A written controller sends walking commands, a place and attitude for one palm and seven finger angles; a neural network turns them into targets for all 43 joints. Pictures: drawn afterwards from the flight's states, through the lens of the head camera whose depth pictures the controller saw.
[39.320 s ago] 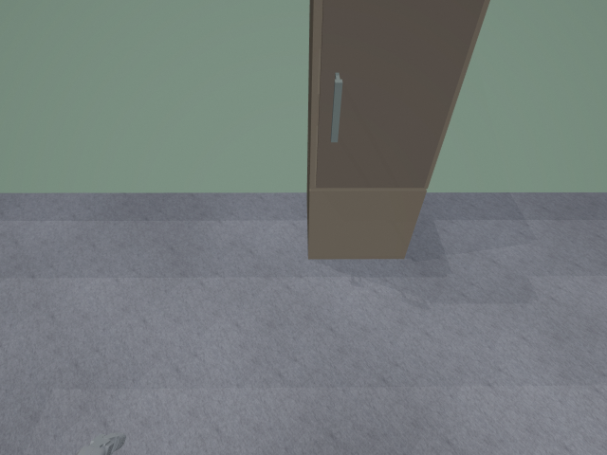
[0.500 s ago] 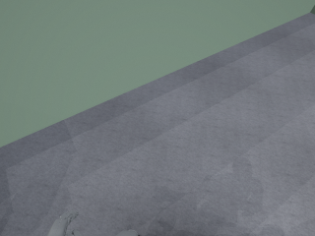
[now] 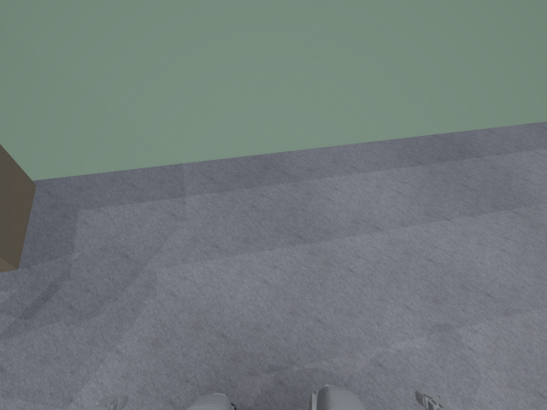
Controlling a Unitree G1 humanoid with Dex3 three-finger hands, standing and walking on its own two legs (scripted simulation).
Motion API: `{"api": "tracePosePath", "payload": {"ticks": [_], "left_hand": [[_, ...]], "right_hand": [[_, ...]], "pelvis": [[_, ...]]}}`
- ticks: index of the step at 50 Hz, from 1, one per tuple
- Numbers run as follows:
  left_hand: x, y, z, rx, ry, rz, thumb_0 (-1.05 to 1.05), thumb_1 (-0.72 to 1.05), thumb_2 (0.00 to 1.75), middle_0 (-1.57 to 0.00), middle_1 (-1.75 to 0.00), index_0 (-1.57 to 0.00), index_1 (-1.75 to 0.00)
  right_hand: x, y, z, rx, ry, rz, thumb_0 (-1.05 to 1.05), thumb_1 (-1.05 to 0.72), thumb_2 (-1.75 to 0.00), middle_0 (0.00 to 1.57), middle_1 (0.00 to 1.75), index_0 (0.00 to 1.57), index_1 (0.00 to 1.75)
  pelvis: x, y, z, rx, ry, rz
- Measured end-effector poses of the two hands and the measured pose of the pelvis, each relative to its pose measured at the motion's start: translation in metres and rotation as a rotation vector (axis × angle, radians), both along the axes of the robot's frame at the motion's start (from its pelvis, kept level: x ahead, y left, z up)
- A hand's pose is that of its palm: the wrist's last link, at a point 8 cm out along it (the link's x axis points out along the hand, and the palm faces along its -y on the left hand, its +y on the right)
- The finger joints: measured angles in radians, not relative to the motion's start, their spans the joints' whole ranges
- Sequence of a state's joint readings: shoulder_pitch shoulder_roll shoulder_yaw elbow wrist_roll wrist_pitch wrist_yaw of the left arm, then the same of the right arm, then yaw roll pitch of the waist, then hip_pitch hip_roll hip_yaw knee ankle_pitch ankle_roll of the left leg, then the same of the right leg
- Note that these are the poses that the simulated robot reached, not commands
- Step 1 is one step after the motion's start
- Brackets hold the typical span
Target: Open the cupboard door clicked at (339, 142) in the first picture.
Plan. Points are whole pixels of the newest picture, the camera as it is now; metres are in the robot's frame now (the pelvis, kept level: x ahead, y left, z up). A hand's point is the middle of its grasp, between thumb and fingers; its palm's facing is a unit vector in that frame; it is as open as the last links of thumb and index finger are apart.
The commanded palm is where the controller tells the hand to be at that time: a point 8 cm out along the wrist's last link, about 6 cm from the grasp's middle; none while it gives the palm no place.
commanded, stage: turn to face it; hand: left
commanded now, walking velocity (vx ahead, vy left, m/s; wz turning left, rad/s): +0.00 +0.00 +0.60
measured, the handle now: out of the picture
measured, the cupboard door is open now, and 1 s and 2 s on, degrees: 49 49 49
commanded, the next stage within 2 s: take the last steps up to it in 1.72 s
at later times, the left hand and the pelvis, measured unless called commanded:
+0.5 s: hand out of the picture +0.02 +0.19 -0.18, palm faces +0.31 -0.93 -0.20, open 7.4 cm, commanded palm none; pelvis +0.01 -0.02 -0.01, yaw +19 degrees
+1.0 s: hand out of the picture +0.00 +0.15 -0.15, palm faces +0.57 -0.78 -0.26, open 7.4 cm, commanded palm none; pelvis +0.04 -0.07 +0.01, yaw +37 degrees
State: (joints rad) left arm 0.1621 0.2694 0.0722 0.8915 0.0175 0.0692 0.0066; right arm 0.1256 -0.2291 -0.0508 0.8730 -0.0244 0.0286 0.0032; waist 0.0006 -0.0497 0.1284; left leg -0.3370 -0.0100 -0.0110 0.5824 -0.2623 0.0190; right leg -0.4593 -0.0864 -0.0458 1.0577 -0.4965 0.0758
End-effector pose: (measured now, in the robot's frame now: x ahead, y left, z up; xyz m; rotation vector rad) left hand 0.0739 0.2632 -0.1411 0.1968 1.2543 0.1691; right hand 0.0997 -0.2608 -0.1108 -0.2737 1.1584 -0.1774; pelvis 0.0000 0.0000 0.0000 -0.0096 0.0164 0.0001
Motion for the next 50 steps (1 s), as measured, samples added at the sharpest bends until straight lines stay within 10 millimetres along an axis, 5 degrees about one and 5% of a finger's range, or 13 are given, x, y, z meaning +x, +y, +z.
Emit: {"api": "tracePosePath", "payload": {"ticks": [8, 14, 20, 27, 37, 43, 50], "left_hand": [[0.011, -0.011, 0.024, 0.056, -0.128, 0.058, 0.01, 0.91, 0.9, -0.2, -0.3, -0.2, -0.3], [-0.014, -0.03, 0.028, 0.068, -0.118, 0.126, 0.01, 0.91, 0.9, -0.2, -0.3, -0.2, -0.3], [-0.047, -0.042, 0.014, 0.003, -0.065, 0.214, 0.01, 0.91, 0.9, -0.21, -0.3, -0.2, -0.3], [-0.086, -0.028, -0.013, -0.029, 0.014, 0.335, 0.01, 0.91, 0.9, -0.21, -0.3, -0.2, -0.3], [-0.072, -0.02, 0.022, 0.053, -0.098, 0.431, 0.01, 0.91, 0.9, -0.2, -0.3, -0.2, -0.3], [-0.076, -0.04, 0.03, 0.12, -0.145, 0.477, 0.01, 0.91, 0.9, -0.2, -0.3, -0.2, -0.3], [-0.107, -0.077, 0.027, 0.054, -0.087, 0.591, 0.01, 0.91, 0.9, -0.21, -0.3, -0.2, -0.3]], "right_hand": [[0.004, -0.015, -0.016, 0.049, 0.053, 0.052, 0.01, -0.9, -0.9, 0.2, 0.3, 0.2, 0.3], [0.026, -0.027, -0.021, 0.061, 0.072, 0.105, 0.01, -0.9, -0.9, 0.2, 0.3, 0.2, 0.3], [0.062, -0.01, -0.006, 0.047, 0.059, 0.202, 0.01, -0.91, -0.9, 0.19, 0.3, 0.19, 0.3], [0.1, 0.025, -0.004, 0.009, -0.018, 0.341, 0.01, -0.91, -0.9, 0.19, 0.3, 0.2, 0.3], [0.101, 0.022, -0.009, 0.03, 0.063, 0.425, 0.01, -0.9, -0.9, 0.2, 0.3, 0.2, 0.3], [0.125, 0.007, -0.029, 0.057, 0.089, 0.462, 0.01, -0.9, -0.9, 0.2, 0.3, 0.2, 0.3], [0.159, 0.021, -0.01, 0.041, 0.09, 0.556, 0.01, -0.91, -0.9, 0.19, 0.3, 0.2, 0.3]], "pelvis": [[0.002, -0.027, 0.0, -0.001, 0.006, 0.098], [0.006, -0.038, 0.0, 0.016, -0.006, 0.187], [0.013, -0.035, 0.005, 0.044, 0.002, 0.261], [0.014, -0.023, -0.008, 0.022, 0.005, 0.347], [0.023, -0.042, 0.004, 0.001, -0.002, 0.462], [0.034, -0.064, -0.005, 0.021, -0.005, 0.543], [0.043, -0.065, 0.008, 0.047, 0.001, 0.645]]}}
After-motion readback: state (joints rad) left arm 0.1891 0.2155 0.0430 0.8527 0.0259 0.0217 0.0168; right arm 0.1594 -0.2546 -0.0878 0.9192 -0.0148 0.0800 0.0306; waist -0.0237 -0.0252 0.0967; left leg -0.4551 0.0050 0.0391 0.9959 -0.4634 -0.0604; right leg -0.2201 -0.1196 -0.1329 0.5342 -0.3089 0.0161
